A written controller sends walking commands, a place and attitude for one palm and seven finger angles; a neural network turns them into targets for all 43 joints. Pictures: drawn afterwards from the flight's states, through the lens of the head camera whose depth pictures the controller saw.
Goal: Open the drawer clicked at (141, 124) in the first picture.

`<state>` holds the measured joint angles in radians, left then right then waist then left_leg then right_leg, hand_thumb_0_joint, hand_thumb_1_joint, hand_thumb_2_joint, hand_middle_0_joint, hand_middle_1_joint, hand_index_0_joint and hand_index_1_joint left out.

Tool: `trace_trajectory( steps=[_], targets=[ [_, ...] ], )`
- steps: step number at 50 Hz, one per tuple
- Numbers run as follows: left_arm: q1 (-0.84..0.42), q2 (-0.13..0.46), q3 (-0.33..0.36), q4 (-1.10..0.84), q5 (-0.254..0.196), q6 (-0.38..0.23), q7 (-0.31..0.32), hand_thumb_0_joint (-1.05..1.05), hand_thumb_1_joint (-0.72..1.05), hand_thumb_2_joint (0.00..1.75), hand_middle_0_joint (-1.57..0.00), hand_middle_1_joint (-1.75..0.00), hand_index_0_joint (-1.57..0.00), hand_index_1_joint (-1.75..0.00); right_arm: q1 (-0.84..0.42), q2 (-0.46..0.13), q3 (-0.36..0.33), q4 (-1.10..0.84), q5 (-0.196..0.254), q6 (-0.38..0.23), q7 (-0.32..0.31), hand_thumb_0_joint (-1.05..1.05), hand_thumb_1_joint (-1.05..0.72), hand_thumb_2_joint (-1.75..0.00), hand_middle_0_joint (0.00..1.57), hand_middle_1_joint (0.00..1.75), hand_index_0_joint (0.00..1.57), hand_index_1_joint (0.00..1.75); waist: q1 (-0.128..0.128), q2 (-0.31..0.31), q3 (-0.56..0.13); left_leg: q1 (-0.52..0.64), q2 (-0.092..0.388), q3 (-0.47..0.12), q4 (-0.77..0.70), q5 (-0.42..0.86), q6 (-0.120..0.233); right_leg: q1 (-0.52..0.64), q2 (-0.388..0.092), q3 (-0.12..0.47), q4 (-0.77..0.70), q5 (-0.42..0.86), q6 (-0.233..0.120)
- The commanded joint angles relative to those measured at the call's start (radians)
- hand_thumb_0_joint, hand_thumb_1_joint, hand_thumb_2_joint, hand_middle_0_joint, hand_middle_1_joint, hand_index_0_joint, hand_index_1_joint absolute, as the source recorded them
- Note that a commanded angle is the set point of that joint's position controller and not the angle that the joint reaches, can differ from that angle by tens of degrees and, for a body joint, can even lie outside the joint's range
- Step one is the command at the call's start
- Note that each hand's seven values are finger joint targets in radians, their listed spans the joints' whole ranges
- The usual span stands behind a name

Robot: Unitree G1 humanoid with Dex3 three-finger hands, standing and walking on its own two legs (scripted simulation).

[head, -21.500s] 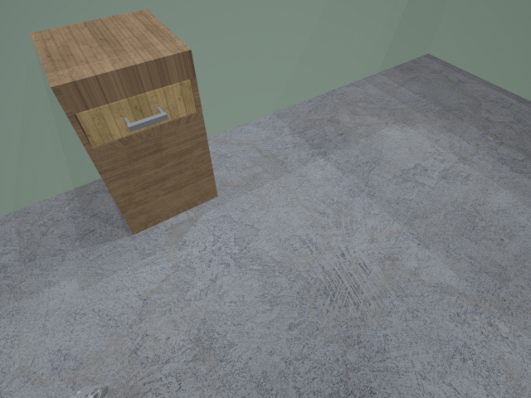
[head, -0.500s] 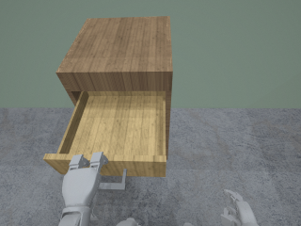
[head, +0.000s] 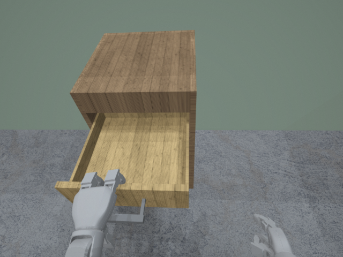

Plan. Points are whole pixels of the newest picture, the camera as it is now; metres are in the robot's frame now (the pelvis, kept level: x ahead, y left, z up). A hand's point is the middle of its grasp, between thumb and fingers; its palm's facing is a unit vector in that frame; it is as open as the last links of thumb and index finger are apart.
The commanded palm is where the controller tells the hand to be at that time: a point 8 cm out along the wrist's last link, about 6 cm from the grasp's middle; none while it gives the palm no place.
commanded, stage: lift the hand off the handle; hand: left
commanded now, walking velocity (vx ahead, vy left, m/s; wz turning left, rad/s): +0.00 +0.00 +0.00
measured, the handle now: (122, 210) +0.27 +0.18 -0.14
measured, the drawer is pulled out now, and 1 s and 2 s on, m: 0.30 0.30 0.30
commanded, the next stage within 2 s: draw the hand back to the body in 0.26 s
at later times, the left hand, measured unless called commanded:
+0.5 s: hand (102, 206) +0.23 +0.18 +0.02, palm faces +0.05 -0.13 -0.99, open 13.8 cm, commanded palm +0.20 +0.19 +0.08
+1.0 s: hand (66, 207) +0.20 +0.22 +0.09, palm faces +0.08 -0.28 -0.96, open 13.8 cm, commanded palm +0.17 +0.23 +0.14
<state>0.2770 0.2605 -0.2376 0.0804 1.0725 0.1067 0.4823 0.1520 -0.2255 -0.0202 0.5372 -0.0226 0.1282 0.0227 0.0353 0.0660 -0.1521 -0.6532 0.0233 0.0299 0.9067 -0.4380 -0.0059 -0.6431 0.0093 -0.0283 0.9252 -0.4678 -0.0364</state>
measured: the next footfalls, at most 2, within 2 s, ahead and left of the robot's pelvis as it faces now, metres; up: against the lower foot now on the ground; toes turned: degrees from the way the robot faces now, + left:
none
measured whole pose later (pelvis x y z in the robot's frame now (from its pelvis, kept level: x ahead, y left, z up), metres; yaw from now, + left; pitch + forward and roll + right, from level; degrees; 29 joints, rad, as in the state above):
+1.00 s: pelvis +0.01 +0.00 +0.03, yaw +0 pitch +5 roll +0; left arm 0.51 0.39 -0.03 -0.28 0.79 0.00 0.28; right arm 0.14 -0.24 -0.02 0.52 0.00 0.08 0.01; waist 0.08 0.09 -0.09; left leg -0.43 0.02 0.03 0.72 -0.38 0.00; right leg -0.42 0.01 -0.03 0.74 -0.41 -0.03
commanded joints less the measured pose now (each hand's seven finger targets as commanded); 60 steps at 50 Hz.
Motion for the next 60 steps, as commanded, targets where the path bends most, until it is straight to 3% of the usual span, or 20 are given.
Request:
trace_trajectory(
  steps=[1,3,12,15,18,20,23,27,28,30,39,41,46,47,48,49,51,53,56,60],
  targets=[
    [-0.094,0.126,0.101,-0.215,0.008,-0.008,0.028,0.0,-0.5,0.3,-0.3,-1.2,-0.3,-1.2,-0.119,-0.086,-0.025,-0.159,-0.003,-0.047,-0.006,0.0,-0.9,-0.9,0.2,0.3,0.2,0.3,0.003,-0.105,-0.176,0.149,-0.046,0.002,-0.117,0.222,0.039,0.111,0.016,0.033,-0.186,0.318,0.0],
    [-0.095,0.124,0.102,-0.24,0.011,-0.012,0.025,0.0,-0.5,0.3,-0.3,-1.2,-0.3,-1.2,-0.117,-0.086,-0.029,-0.159,-0.003,-0.049,-0.005,0.0,-0.9,-0.9,0.2,0.3,0.2,0.3,0.007,-0.078,-0.185,0.165,-0.046,0.004,-0.123,0.237,0.038,0.118,0.017,0.032,-0.186,0.333,-0.002],
    [-0.057,0.102,0.079,-0.233,-0.003,-0.016,-0.003,0.0,-0.5,0.3,-0.3,-1.2,-0.3,-1.2,-0.122,-0.087,-0.032,-0.158,0.004,-0.056,-0.001,0.0,-0.9,-0.9,0.2,0.3,0.2,0.3,-0.004,-0.11,-0.118,0.167,-0.047,0.008,-0.144,0.229,0.04,0.133,0.011,0.04,-0.217,0.358,0.004],
    [-0.039,0.147,0.132,-0.243,-0.002,-0.03,-0.001,0.0,-0.5,0.3,-0.3,-1.2,-0.3,-1.2,-0.119,-0.087,-0.033,-0.16,0.004,-0.058,-0.004,0.0,-0.9,-0.9,0.2,0.3,0.2,0.3,0.01,-0.109,-0.142,0.163,-0.051,0.011,-0.145,0.236,0.038,0.158,0.01,0.053,-0.218,0.377,0.002],
    [-0.076,0.109,0.089,-0.261,0.008,-0.041,0.003,0.0,-0.5,0.3,-0.3,-1.2,-0.3,-1.2,-0.119,-0.084,-0.035,-0.157,-0.006,-0.06,0.003,0.0,-0.9,-0.9,0.2,0.3,0.2,0.3,0.001,-0.086,-0.158,0.183,-0.048,0.011,-0.131,0.239,0.039,0.117,0.01,0.046,-0.21,0.352,0.002],
    [-0.07,0.172,0.155,-0.304,-0.001,-0.045,0.008,0.0,-0.5,0.3,-0.3,-1.2,-0.3,-1.2,-0.116,-0.088,-0.038,-0.159,-0.002,-0.06,-0.003,0.0,-0.9,-0.9,0.2,0.3,0.2,0.3,0.01,-0.088,-0.175,0.191,-0.048,0.011,-0.141,0.249,0.039,0.154,0.012,0.05,-0.214,0.369,-0.002],
    [-0.004,0.175,0.163,-0.356,-0.009,-0.044,0.007,0.0,-0.5,0.3,-0.3,-1.2,-0.3,-1.2,-0.128,-0.079,-0.033,-0.169,-0.002,-0.063,-0.001,0.0,-0.9,-0.9,0.2,0.3,0.2,0.3,0.026,-0.053,-0.199,0.22,-0.05,0.017,-0.141,0.284,0.038,0.168,0.008,0.048,-0.213,0.408,-0.001],
    [0.023,0.189,0.186,-0.342,-0.035,-0.021,-0.022,0.0,-0.5,0.3,-0.3,-1.2,-0.3,-1.2,-0.144,-0.084,-0.031,-0.162,0.011,-0.064,-0.01,0.0,-0.9,-0.9,0.2,0.3,0.2,0.3,0.018,-0.102,-0.117,0.201,-0.045,0.016,-0.176,0.245,0.04,0.189,0.006,0.056,-0.25,0.395,0.009],
    [0.035,0.2,0.195,-0.353,-0.038,-0.018,-0.032,0.0,-0.5,0.3,-0.3,-1.2,-0.3,-1.2,-0.149,-0.084,-0.025,-0.163,0.01,-0.065,-0.009,0.0,-0.9,-0.9,0.2,0.3,0.2,0.3,0.03,-0.109,-0.145,0.213,-0.047,0.018,-0.181,0.253,0.04,0.202,0.005,0.053,-0.254,0.394,0.011],
    [0.071,0.194,0.19,-0.373,-0.063,-0.014,-0.061,0.0,-0.5,0.3,-0.3,-1.2,-0.3,-1.2,-0.152,-0.087,-0.025,-0.17,0.018,-0.069,-0.013,0.0,-0.9,-0.9,0.2,0.3,0.2,0.3,0.024,-0.114,-0.11,0.218,-0.044,0.015,-0.201,0.252,0.041,0.221,0.001,0.055,-0.273,0.397,0.011],
    [0.091,0.273,0.271,-0.477,-0.08,-0.086,-0.123,0.0,-0.5,0.3,-0.3,-1.2,-0.3,-1.2,-0.145,-0.085,-0.019,-0.169,0.009,-0.081,-0.02,0.0,-0.9,-0.9,0.2,0.3,0.2,0.3,0.03,-0.082,-0.042,0.275,-0.04,0.008,-0.23,0.228,0.045,0.194,-0.007,0.048,-0.324,0.302,0.013],
    [0.097,0.298,0.302,-0.52,-0.084,-0.097,-0.124,0.0,-0.5,0.3,-0.3,-1.2,-0.3,-1.2,-0.143,-0.087,-0.019,-0.174,0.003,-0.084,-0.017,0.0,-0.9,-0.9,0.2,0.3,0.2,0.3,0.046,-0.063,-0.093,0.312,-0.038,0.008,-0.23,0.261,0.043,0.206,-0.008,0.051,-0.324,0.327,0.009],
    [0.186,0.292,0.313,-0.56,-0.118,-0.105,-0.151,0.0,-0.5,0.3,-0.3,-1.2,-0.3,-1.2,-0.145,-0.091,-0.018,-0.179,0.009,-0.085,-0.01,0.0,-0.9,-0.9,0.2,0.3,0.2,0.3,0.05,-0.066,-0.097,0.328,-0.034,0.004,-0.243,0.309,0.042,0.232,-0.007,0.031,-0.319,0.388,0.012],
    [0.195,0.288,0.31,-0.567,-0.128,-0.103,-0.159,0.0,-0.5,0.3,-0.3,-1.2,-0.3,-1.2,-0.147,-0.089,-0.022,-0.181,0.015,-0.084,-0.013,0.0,-0.9,-0.9,0.2,0.3,0.2,0.3,0.04,-0.07,-0.06,0.32,-0.029,0.003,-0.252,0.296,0.043,0.235,-0.007,0.026,-0.326,0.383,0.013],
    [0.179,0.318,0.331,-0.578,-0.125,-0.105,-0.167,0.0,-0.5,0.3,-0.3,-1.2,-0.3,-1.2,-0.15,-0.094,-0.018,-0.18,0.011,-0.082,-0.013,0.0,-0.9,-0.9,0.2,0.3,0.2,0.3,0.051,-0.065,-0.068,0.323,-0.032,0.004,-0.254,0.293,0.042,0.233,-0.009,0.026,-0.333,0.37,0.015],
    [0.188,-0.058,0.237,-0.538,-0.876,-0.107,-0.245,0.0,-0.47,0.32,-0.3,-1.18,-0.3,-1.18,-0.049,-0.036,-0.015,-0.227,0.059,-0.148,-0.047,0.0,-0.9,-0.9,0.2,0.3,0.2,0.3,-0.064,-0.112,-0.002,0.472,0.004,-0.014,-0.299,0.267,0.071,0.351,-0.002,-0.019,-0.356,0.358,0.019],
    [0.211,0.128,0.369,-0.624,-0.996,-0.163,-0.285,0.0,-0.4,0.34,-0.29,-1.13,-0.29,-1.13,-0.054,-0.075,0.012,-0.222,0.051,-0.212,-0.1,0.0,-0.9,-0.9,0.2,0.3,0.2,0.3,-0.01,-0.147,-0.022,0.489,0.003,-0.017,-0.345,0.302,0.062,0.386,-0.016,-0.022,-0.391,0.353,0.03],
    [0.118,0.173,0.407,-0.695,-1.039,-0.204,-0.29,0.0,-0.32,0.37,-0.29,-1.09,-0.29,-1.09,-0.066,-0.072,0.034,-0.202,0.041,-0.248,-0.132,0.0,-0.9,-0.9,0.2,0.3,0.2,0.3,-0.006,-0.095,0.032,0.495,-0.011,-0.017,-0.376,0.302,0.052,0.387,-0.034,-0.021,-0.428,0.352,0.032],
    [0.166,0.174,0.445,-0.686,-1.072,-0.219,-0.297,0.0,-0.22,0.42,-0.28,-1.02,-0.28,-1.02,-0.06,-0.066,0.042,-0.163,0.034,-0.288,-0.144,0.0,-0.9,-0.9,0.2,0.3,0.2,0.3,0.004,-0.001,0.106,0.496,-0.011,-0.024,-0.421,0.311,0.039,0.402,-0.044,-0.024,-0.478,0.34,0.023],
    [0.231,0.151,0.464,-0.681,-1.099,-0.228,-0.323,0.0,-0.08,0.48,-0.27,-0.93,-0.27,-0.93,-0.071,-0.06,0.033,-0.137,0.036,-0.312,-0.129,0.0,-0.9,-0.9,0.2,0.3,0.2,0.3,0.007,-0.013,0.134,0.506,0.001,-0.034,-0.455,0.38,0.026,0.447,-0.039,-0.034,-0.506,0.395,0.021]
  ],
)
